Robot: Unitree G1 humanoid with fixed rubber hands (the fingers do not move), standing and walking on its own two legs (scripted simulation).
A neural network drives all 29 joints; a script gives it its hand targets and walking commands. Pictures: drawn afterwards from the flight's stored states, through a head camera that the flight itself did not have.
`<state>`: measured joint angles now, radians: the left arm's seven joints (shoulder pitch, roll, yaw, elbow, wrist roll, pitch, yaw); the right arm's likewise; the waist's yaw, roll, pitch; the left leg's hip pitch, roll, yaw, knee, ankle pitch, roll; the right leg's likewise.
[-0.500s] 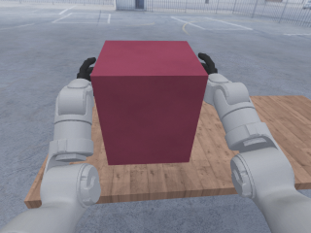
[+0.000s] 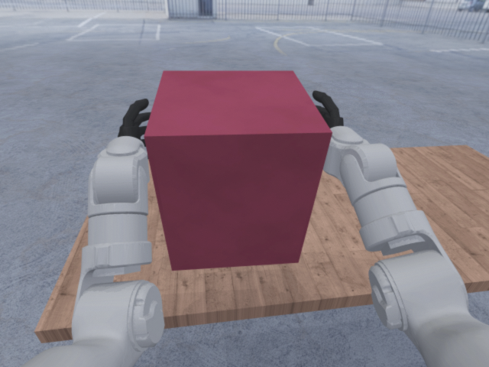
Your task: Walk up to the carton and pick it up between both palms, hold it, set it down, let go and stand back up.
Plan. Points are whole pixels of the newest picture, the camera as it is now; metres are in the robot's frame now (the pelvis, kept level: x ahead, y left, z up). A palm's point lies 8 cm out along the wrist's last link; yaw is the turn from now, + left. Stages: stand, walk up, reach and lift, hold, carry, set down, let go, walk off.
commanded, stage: hold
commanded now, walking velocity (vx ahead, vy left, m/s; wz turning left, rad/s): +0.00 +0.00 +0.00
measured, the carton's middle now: (233, 169) +0.35 +0.00 +0.23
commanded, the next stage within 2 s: none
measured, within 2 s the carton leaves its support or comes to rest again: neither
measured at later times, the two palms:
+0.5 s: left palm (134, 145) +0.35 +0.15 +0.27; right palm (330, 128) +0.35 -0.15 +0.30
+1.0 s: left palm (130, 154) +0.35 +0.15 +0.26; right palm (327, 133) +0.35 -0.15 +0.29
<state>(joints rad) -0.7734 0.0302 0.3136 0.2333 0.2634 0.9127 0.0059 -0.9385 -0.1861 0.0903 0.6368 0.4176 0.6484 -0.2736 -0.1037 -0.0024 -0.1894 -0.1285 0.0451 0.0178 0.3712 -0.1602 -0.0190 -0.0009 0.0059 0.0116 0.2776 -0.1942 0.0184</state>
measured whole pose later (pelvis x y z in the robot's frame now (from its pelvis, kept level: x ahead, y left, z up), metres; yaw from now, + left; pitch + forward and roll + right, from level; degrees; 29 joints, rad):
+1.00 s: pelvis +0.00 -0.01 +0.00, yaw +0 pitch -5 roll -1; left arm -0.76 0.04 0.32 0.23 0.27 0.93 0.00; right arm -0.97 -0.16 0.05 0.68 0.40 0.66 -0.27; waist -0.11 -0.05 -0.19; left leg -0.12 0.05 0.01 0.37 -0.16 -0.03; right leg 0.01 0.01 0.01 0.28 -0.20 0.01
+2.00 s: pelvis +0.00 +0.00 +0.00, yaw +0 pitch -6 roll -1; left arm -0.79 0.03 0.34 0.27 0.27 0.91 0.00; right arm -0.94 -0.17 0.07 0.65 0.38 0.66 -0.27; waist -0.10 -0.02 -0.20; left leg -0.11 0.05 0.01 0.37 -0.16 -0.02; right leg 0.02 0.01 0.01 0.29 -0.20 0.01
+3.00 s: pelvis +0.01 -0.02 +0.00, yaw +2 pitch -10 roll +0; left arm -0.73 -0.03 0.36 0.19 0.37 0.70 -0.02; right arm -0.83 -0.09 0.02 0.71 0.21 0.27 -0.17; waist -0.08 -0.02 -0.04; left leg 0.01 0.04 -0.01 0.31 -0.15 -0.04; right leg 0.11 0.01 -0.02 0.30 -0.24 -0.01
